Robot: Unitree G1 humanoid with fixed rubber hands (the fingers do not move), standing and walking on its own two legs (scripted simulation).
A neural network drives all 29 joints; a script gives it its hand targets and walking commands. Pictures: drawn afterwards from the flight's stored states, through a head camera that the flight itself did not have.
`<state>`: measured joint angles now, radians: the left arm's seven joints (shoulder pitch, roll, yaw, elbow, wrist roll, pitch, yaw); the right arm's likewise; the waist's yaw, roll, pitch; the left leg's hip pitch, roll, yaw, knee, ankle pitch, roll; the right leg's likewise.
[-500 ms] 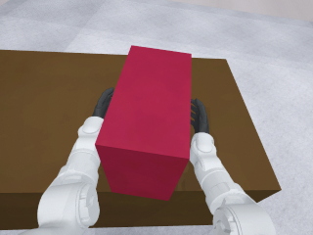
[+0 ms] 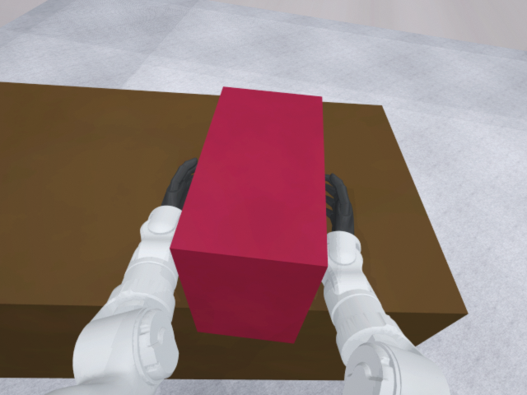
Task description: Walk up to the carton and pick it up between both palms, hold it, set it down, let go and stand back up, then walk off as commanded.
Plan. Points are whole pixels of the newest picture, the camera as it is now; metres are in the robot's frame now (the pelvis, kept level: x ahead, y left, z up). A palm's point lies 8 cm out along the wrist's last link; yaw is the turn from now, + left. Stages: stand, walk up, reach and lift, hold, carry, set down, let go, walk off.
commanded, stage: reach and lift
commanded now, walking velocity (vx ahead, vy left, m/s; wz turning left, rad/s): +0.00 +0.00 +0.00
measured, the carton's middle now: (258, 216) +0.41 +0.02 +0.02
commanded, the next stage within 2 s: none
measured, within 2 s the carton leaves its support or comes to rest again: leaves its support in 1.36 s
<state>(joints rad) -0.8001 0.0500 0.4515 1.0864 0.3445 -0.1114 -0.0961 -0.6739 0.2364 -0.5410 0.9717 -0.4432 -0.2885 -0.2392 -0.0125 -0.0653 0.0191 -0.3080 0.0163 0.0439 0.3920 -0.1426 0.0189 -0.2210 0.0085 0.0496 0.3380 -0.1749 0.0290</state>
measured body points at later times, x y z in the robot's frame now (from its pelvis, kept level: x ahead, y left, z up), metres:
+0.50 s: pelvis +0.02 +0.00 +0.00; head +0.06 +0.03 +0.45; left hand +0.44 +0.15 +0.04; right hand +0.40 -0.11 +0.05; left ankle +0.04 +0.10 -0.75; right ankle +0.00 -0.14 -0.75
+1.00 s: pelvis +0.02 +0.00 +0.00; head +0.04 +0.03 +0.45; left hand +0.44 +0.15 +0.06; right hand +0.40 -0.11 +0.07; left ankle +0.04 +0.10 -0.75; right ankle +0.00 -0.14 -0.74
